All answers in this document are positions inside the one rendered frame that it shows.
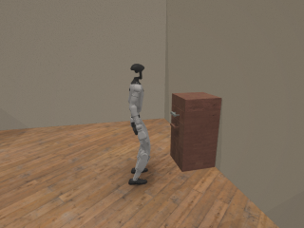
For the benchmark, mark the robot right upper arm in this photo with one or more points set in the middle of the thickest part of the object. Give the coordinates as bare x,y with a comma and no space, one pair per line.
135,95

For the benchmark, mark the right robot hand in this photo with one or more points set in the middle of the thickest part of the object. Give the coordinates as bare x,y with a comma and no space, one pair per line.
142,136

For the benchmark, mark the robot head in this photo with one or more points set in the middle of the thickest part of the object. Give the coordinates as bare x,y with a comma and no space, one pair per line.
137,68

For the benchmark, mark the robot right forearm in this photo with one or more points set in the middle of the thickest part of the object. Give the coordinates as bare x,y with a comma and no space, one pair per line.
135,116

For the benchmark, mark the cabinet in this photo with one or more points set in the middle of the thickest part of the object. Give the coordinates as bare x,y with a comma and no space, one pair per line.
193,143

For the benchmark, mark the drawer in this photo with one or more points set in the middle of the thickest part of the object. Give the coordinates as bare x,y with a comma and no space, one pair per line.
179,112

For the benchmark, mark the right robot foot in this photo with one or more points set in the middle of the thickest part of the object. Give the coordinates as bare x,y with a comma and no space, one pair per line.
137,181

